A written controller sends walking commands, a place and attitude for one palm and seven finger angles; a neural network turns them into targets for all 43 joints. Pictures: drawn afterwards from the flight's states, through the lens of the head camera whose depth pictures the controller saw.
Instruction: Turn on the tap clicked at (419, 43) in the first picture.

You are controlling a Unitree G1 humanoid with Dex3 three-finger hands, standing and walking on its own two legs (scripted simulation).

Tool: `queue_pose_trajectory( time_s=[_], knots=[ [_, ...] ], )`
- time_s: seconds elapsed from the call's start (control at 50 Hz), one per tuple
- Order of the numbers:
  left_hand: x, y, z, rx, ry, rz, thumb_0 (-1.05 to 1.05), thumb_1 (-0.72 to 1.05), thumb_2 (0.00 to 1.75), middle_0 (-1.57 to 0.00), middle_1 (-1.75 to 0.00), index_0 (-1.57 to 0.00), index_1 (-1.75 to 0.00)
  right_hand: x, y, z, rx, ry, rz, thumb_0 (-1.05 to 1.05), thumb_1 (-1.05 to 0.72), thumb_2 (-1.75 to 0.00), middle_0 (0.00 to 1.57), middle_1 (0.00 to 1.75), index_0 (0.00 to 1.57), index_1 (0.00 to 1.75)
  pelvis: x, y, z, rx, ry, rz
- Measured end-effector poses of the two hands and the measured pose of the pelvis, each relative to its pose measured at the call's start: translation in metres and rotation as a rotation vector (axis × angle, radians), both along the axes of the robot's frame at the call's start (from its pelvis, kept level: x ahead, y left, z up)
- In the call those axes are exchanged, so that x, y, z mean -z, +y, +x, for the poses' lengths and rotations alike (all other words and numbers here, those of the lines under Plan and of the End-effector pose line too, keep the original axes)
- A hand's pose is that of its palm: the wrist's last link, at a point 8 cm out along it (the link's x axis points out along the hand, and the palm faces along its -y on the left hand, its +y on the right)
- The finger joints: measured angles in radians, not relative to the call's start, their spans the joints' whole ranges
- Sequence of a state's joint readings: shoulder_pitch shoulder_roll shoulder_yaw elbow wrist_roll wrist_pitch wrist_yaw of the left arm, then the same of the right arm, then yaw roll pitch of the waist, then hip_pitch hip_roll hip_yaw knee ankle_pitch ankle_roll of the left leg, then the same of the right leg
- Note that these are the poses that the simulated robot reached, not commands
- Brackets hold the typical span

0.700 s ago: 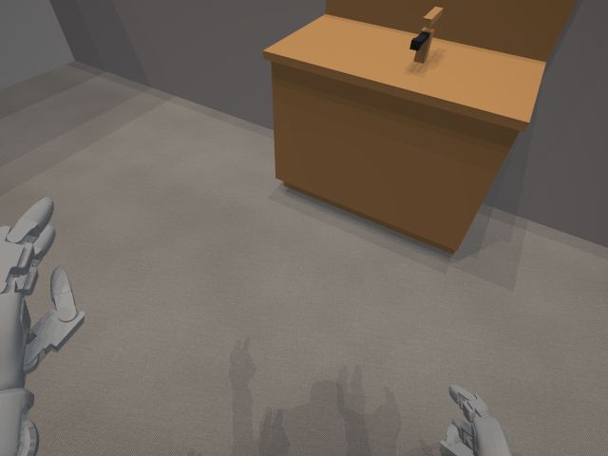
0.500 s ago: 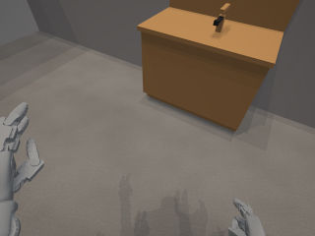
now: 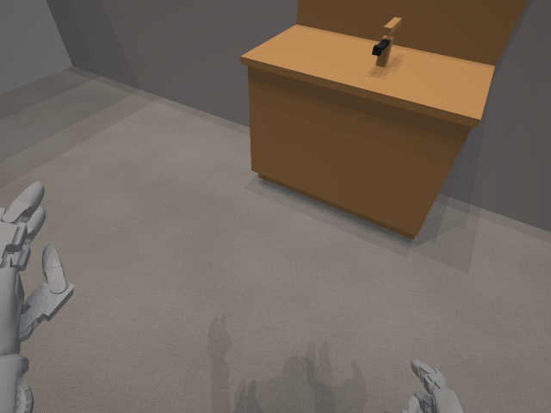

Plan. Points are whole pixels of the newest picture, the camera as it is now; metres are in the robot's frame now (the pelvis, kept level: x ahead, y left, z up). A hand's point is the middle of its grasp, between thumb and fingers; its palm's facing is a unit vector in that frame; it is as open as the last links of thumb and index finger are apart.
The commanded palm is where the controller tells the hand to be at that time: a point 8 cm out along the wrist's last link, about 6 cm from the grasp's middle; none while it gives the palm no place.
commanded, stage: walk to a spot facing it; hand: left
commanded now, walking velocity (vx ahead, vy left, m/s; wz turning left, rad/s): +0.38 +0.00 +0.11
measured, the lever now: (377, 50) +1.27 -0.30 +0.04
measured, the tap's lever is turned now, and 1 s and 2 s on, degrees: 0 0 0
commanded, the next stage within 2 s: turn to face it in 1.52 s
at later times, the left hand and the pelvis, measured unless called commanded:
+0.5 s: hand (96, 205) +0.32 +0.26 +0.17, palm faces +0.46 -0.78 -0.42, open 7.4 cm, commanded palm +0.26 +0.29 +0.18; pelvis +0.11 +0.00 -0.01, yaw +3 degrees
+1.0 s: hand (155, 142) +0.45 +0.22 +0.18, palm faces +0.49 -0.73 -0.47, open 7.4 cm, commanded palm +0.39 +0.25 +0.18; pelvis +0.28 -0.05 +0.00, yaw +9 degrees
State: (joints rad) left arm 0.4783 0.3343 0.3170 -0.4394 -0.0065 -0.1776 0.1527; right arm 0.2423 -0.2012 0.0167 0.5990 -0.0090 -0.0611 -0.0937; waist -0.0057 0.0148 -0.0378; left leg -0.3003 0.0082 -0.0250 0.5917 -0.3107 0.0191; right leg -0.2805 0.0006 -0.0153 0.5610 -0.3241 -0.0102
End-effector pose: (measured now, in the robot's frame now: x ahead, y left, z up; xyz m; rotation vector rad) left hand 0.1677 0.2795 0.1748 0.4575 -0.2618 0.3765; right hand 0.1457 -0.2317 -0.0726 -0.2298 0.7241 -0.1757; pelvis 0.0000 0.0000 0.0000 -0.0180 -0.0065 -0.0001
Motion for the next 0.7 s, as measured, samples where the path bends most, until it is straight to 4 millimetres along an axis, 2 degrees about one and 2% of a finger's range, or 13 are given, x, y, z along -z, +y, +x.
queue_pose_trajectory(
  time_s=[0.14, 0.22, 0.28, 0.34, 0.38, 0.42, 0.48, 0.6, 0.66, 0.7],
  knots=[
    [0.003, -0.003, 0.020, -0.033, -0.033, 0.025, 0.01, 0.89, 0.90, -0.21, -0.30, -0.21, -0.30, 0.019, -0.007, 0.012, 0.010, 0.036, 0.011, 0.01, -0.91, -0.90, 0.20, 0.30, 0.21, 0.30, 0.011, -0.008, 0.023, -0.017, -0.002, 0.002],
    [0.003, -0.011, 0.038, -0.028, -0.051, 0.028, 0.01, 0.89, 0.90, -0.21, -0.30, -0.21, -0.30, 0.029, -0.011, 0.026, -0.011, 0.082, 0.020, 0.01, -0.91, -0.90, 0.20, 0.30, 0.21, 0.30, 0.014, -0.014, 0.042, -0.047, 0.009, 0.001],
    [0.000, -0.009, 0.050, -0.024, -0.065, 0.025, 0.01, 0.88, 0.90, -0.21, -0.30, -0.21, -0.30, 0.030, -0.012, 0.040, -0.043, 0.138, 0.001, 0.01, -0.91, -0.90, 0.20, 0.30, 0.21, 0.30, 0.011, -0.012, 0.056, -0.079, 0.008, 0.011],
    [-0.003, 0.000, 0.060, -0.033, -0.064, 0.050, 0.01, 0.88, 0.90, -0.21, -0.30, -0.21, -0.30, 0.026, -0.009, 0.061, -0.064, 0.162, -0.021, 0.01, -0.91, -0.90, 0.20, 0.30, 0.21, 0.30, 0.009, -0.007, 0.073, -0.085, 0.012, 0.022],
    [-0.003, 0.007, 0.068, -0.036, -0.073, 0.076, 0.01, 0.88, 0.90, -0.21, -0.30, -0.21, -0.30, 0.026, -0.006, 0.081, -0.063, 0.130, -0.035, 0.01, -0.91, -0.90, 0.20, 0.30, 0.21, 0.30, 0.016, -0.001, 0.084, -0.071, 0.006, 0.029],
    [-0.004, 0.013, 0.080, -0.041, -0.077, 0.089, 0.01, 0.88, 0.90, -0.21, -0.30, -0.21, -0.30, 0.027, -0.001, 0.101, -0.044, 0.093, -0.022, 0.01, -0.91, -0.90, 0.20, 0.30, 0.21, 0.30, 0.019, 0.002, 0.093, -0.052, -0.005, 0.039],
    [-0.006, 0.015, 0.105, -0.047, -0.052, 0.085, 0.01, 0.88, 0.90, -0.21, -0.30, -0.21, -0.30, 0.022, 0.013, 0.128, -0.041, 0.055, 0.033, 0.01, -0.91, -0.90, 0.20, 0.30, 0.20, 0.30, 0.012, 0.001, 0.109, -0.051, -0.001, 0.033],
    [-0.021, -0.011, 0.146, -0.010, -0.023, 0.080, 0.02, 0.89, 0.90, -0.21, -0.30, -0.21, -0.30, 0.010, 0.027, 0.171, -0.076, 0.015, 0.117, 0.01, -0.91, -0.90, 0.20, 0.30, 0.21, 0.30, -0.003, -0.013, 0.148, -0.041, 0.012, 0.015],
    [-0.025, -0.025, 0.165, -0.010, -0.003, 0.122, 0.01, 0.89, 0.90, -0.21, -0.30, -0.21, -0.30, 0.015, 0.020, 0.192, -0.085, 0.011, 0.135, 0.01, -0.91, -0.90, 0.20, 0.30, 0.21, 0.30, 0.000, -0.026, 0.172, -0.045, 0.004, 0.010],
    [-0.022, -0.032, 0.178, -0.024, -0.006, 0.167, 0.01, 0.89, 0.90, -0.21, -0.30, -0.21, -0.30, 0.028, 0.009, 0.209, -0.094, 0.014, 0.136, 0.01, -0.90, -0.90, 0.20, 0.30, 0.21, 0.30, 0.011, -0.037, 0.189, -0.068, -0.005, 0.018]
  ],
)
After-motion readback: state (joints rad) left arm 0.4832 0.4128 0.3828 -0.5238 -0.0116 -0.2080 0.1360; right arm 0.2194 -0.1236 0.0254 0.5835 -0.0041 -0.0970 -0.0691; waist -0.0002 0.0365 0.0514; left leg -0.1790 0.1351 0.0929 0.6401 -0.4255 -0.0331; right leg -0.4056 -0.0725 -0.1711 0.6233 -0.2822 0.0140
